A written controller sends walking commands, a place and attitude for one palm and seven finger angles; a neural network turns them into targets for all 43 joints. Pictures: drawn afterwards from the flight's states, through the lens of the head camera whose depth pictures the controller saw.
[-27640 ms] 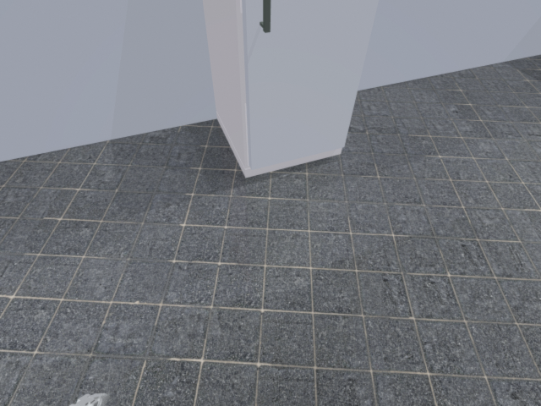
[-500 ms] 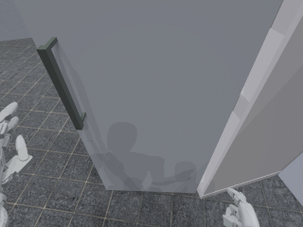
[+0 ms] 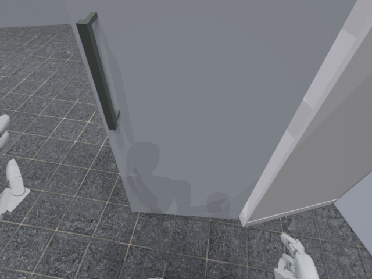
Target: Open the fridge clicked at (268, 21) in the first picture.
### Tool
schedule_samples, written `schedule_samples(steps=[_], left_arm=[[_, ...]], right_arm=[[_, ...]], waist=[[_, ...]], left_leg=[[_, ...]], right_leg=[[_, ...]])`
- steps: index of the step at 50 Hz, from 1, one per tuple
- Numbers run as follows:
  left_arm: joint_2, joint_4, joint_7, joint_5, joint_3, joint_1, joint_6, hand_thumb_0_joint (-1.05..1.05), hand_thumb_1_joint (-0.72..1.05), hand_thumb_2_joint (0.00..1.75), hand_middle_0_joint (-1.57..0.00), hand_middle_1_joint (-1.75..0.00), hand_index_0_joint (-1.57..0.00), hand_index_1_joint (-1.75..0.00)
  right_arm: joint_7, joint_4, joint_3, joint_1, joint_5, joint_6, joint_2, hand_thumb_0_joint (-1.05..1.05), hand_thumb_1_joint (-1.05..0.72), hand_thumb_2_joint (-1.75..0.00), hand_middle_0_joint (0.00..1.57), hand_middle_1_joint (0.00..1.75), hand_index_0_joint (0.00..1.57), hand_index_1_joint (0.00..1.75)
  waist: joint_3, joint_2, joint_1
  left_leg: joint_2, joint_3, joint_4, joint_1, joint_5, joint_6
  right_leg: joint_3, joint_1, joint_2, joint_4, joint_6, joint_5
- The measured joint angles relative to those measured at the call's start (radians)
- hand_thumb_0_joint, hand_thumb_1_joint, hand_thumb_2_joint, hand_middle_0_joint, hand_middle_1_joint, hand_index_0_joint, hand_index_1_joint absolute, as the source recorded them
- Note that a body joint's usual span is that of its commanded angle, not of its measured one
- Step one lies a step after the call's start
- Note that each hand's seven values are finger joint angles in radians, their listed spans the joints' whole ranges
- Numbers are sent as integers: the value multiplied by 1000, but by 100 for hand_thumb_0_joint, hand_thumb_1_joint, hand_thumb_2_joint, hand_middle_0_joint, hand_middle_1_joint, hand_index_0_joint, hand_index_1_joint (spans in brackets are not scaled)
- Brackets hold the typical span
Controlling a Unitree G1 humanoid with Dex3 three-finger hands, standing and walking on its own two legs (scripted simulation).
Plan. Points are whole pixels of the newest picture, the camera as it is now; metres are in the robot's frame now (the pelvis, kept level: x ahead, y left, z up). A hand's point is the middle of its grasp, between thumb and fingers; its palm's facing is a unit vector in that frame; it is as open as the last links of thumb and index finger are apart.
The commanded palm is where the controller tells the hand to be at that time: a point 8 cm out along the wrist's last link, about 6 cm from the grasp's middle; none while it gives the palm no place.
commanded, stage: step back with the hand held close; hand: left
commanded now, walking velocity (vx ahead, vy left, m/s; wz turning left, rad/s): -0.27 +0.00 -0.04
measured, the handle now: (104, 79) +0.50 +0.24 +0.16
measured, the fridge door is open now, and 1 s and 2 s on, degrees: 72 72 72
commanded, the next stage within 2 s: stop stepping back and stand still in 0.70 s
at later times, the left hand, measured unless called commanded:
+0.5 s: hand (9, 220) +0.16 +0.26 +0.17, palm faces +0.33 -0.84 -0.44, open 7.4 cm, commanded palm +0.08 +0.30 +0.19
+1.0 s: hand out of the picture +0.03 +0.28 +0.17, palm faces +0.26 -0.85 -0.46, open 7.4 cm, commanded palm -0.01 +0.33 +0.19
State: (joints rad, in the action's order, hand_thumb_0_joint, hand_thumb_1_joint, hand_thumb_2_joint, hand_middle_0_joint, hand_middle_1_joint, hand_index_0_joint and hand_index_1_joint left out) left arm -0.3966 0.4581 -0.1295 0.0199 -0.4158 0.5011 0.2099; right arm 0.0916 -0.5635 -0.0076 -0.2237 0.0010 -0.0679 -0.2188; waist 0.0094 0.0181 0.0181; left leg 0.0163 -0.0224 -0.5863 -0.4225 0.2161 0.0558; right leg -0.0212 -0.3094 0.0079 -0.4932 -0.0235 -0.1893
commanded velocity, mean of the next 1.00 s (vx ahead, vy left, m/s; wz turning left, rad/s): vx -0.24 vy -0.01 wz -0.01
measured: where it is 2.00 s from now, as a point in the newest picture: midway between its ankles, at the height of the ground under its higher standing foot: outside the picture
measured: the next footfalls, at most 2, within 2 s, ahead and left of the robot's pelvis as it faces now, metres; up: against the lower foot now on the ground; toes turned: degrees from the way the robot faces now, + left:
right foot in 0.40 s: -0.13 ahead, -0.12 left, +0.00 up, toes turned +0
left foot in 0.70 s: +0.05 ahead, +0.09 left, +0.00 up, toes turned -4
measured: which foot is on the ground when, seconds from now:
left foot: down 0.00-0.58, up 0.60-0.68, down 0.70-0.94, up 0.96-1.00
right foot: down 0.00-0.16, up 0.18-0.38, down 0.40-0.70, up 0.72-0.92, down 0.94-1.00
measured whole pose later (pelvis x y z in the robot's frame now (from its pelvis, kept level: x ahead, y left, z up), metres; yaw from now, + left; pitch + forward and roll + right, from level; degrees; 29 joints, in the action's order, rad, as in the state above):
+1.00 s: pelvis -0.18 +0.04 +0.00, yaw -5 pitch +1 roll -3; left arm -0.48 0.61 -0.11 0.08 -0.41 0.64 0.18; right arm 0.07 -0.60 -0.01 -0.22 -0.03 -0.12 -0.18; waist -0.02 -0.03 0.02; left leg 0.02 -0.01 -0.59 -0.53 0.21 -0.02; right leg -0.03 -0.17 0.07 -0.43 0.06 -0.28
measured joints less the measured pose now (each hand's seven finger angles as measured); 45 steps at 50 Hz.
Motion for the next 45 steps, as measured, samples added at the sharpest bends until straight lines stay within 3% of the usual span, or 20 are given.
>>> schedule_samples(steps=[4, 8, 12, 14, 17, 19, 20, 23, 27, 30, 32, 34, 37, 39, 42, 45], left_arm=[[5, 28, -16, 8, 14, 7, 14, 1, 89, 90, -21, -30, -21, -30], [-6, 50, -26, 10, 17, 2, 25, 1, 89, 90, -21, -30, -21, -30], [-29, 32, -8, -15, -13, -32, 35, 1, 89, 90, -21, -30, -21, -30], [-41, 34, -2, -12, -34, -24, 44, 1, 89, 90, -21, -30, -21, -30], [-48, 56, -3, 20, -53, 24, 51, 1, 89, 90, -21, -30, -21, -30], [-50, 71, -2, 34, -53, 44, 51, 1, 89, 90, -21, -30, -21, -30], [-55, 78, -1, 38, -53, 45, 51, 1, 89, 90, -21, -30, -21, -30], [-51, 59, 11, 39, -17, -24, 44, 1, 89, 90, -20, -30, -21, -30], [-69, 65, 35, 56, 22, -54, 10, 1, 89, 90, -21, -30, -21, -30], [-102, 105, 42, 70, 13, 25, 11, 1, 89, 90, -21, -30, -21, -30], [-115, 123, 36, 65, 0, 83, 18, 1, 89, 90, -21, -30, -21, -30], [-112, 120, 28, 54, -6, 102, 21, 1, 88, 90, -21, -30, -22, -30], [-93, 51, 19, 46, -12, 0, 25, 1, 88, 90, -21, -30, -22, -30], [-73, -1, 13, 49, -22, -61, 18, 1, 88, 90, -21, -30, -21, -30], [-50, -5, 10, 53, -20, -59, -7, 1, 89, 90, -21, -30, -21, -30], [-52, 57, 17, 60, 1, 31, -22, 1, 89, 90, -20, -30, -21, -30]], right_arm=[[-5, -28, 0, -4, -5, -14, -3, 1, -90, -90, 21, 30, 20, 30], [1, -48, 0, -3, -5, -21, -7, 1, -90, -90, 21, 30, 20, 30], [6, -51, 14, -12, -16, -45, 13, 2, -90, -90, 20, 30, 20, 30], [-7, -54, 17, -22, -20, -57, 26, 2, -90, -90, 20, 30, 20, 30], [-27, -62, 8, -18, -24, -70, 44, 2, -90, -90, 20, 30, 20, 30], [-35, -63, -1, 5, -28, -69, 50, 1, -90, -90, 20, 30, 20, 30], [-37, -60, -7, 26, -30, -65, 53, 1, -90, -90, 20, 30, 20, 30], [-32, -68, -14, 114, -32, -52, 42, 1, -90, -90, 21, 30, 20, 30], [-37, -47, -7, 151, -5, -23, 46, 1, -90, -90, 21, 30, 20, 30], [-33, -32, -7, 102, 2, -8, 52, 1, -90, -90, 21, 30, 20, 30], [-24, -41, -5, 49, -5, -2, 44, 1, -90, -90, 21, 30, 20, 30], [-10, -53, -3, -2, -13, 3, 21, 1, -90, -90, 21, 30, 20, 30], [11, -86, 9, -13, -9, 3, -2, 1, -90, -90, 20, 30, 20, 30], [7, -92, 11, 8, -15, -7, -3, 1, -90, -90, 20, 30, 20, 30], [-13, -70, 16, 18, -19, -34, 8, 2, -90, -90, 20, 29, 20, 30], [-30, -38, 12, 5, -16, -55, 30, 2, -90, -90, 20, 30, 20, 30]], waist=[[-1, -12, 5], [9, -22, -3], [9, 1, -30], [-17, 5, -32], [-63, -10, -11], [-73, -28, 12], [-67, -45, 28], [-8, -34, 48], [30, 0, 12], [-10, -18, -26], [-54, -43, -26], [-93, -51, -16], [-72, -63, -6], [-37, -57, -1], [-17, -28, -18], [-30, -23, -34]], left_leg=[[-3, -3, -40, -31, 47, -15], [-7, 2, -34, -33, -42, -2], [-16, -34, 7, -33, -90, 20], [-22, -47, 53, -40, -119, 19], [-26, -32, 142, -50, -180, 3], [-26, -1, 183, -63, -212, -3], [-22, 25, 188, -74, -222, -3], [-37, 63, 187, -93, -250, 2], [-60, 46, 210, -77, -298, -5], [-45, 24, 104, -109, -137, -43], [-24, 18, -26, -115, -34, -68], [-15, 15, -54, -64, -23, -74], [6, 15, 31, -25, -117, -5], [0, 20, 93, -14, -151, 17], [-22, 7, 203, -4, -234, 14], [-25, 1, 277, -6, -257, -10]], right_leg=[[-4, -16, 2, -4, -2, 11], [-2, -26, 5, -32, -10, -11], [35, -27, 74, -241, -2, -116], [32, 17, 98, -265, 9, -178], [19, 119, 97, -128, 30, -252], [23, 190, 78, 33, 43, -193], [37, 213, 59, 93, 47, -122], [66, 205, 53, 117, 25, -167], [55, 186, 82, 61, 21, -157], [45, 188, 78, 40, 28, -167], [55, 191, 62, 25, 29, -178], [65, 189, 53, 12, 19, -187], [68, 150, 38, -42, 7, -181], [91, 93, 62, -138, 15, -235], [68, 50, 95, -201, 36, -287], [17, 97, 101, -84, 52, -302]])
